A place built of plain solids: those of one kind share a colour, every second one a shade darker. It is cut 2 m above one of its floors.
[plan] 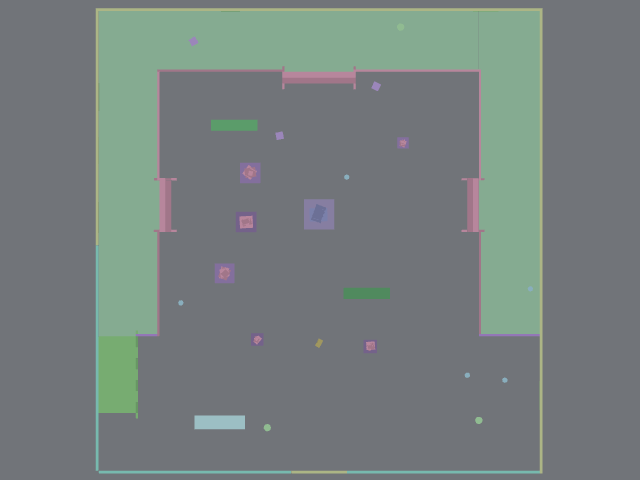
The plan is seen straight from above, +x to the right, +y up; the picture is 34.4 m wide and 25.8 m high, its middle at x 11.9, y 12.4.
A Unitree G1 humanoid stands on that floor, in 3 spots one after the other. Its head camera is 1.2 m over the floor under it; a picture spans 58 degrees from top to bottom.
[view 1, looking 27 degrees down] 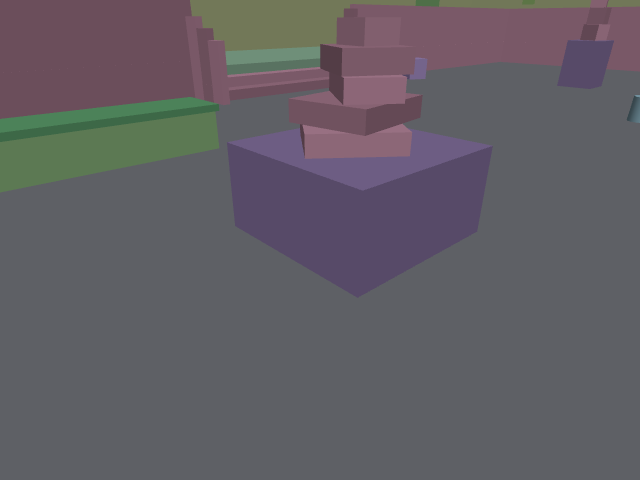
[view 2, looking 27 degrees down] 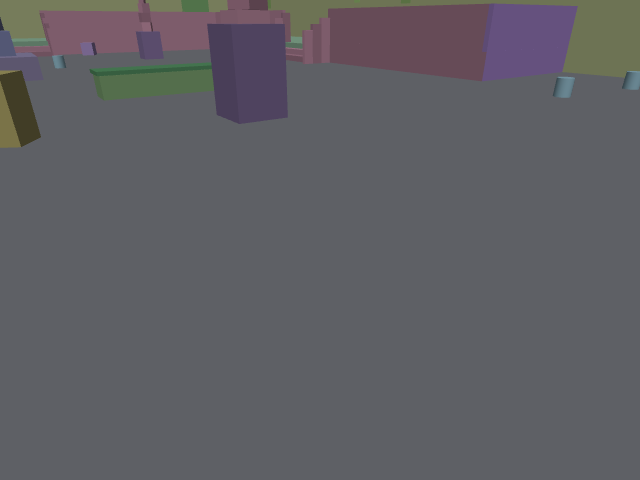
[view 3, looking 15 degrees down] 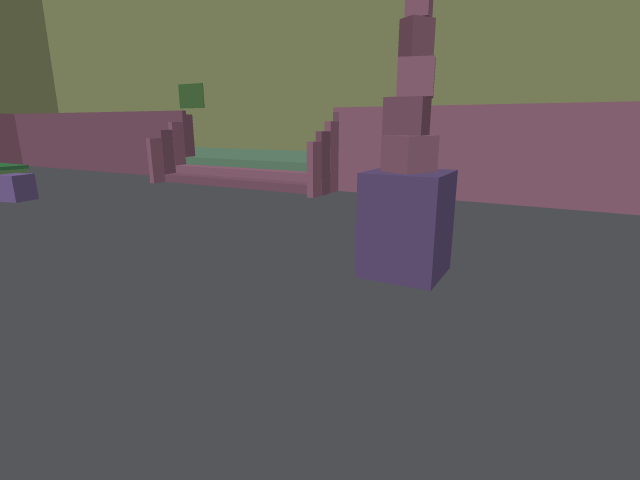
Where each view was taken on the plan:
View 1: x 6.30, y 14.28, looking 48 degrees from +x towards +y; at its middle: piece_base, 2.18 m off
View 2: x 11.85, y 1.10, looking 55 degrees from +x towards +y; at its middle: ground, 2.64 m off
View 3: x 17.41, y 14.28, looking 119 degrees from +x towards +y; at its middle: ground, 4.64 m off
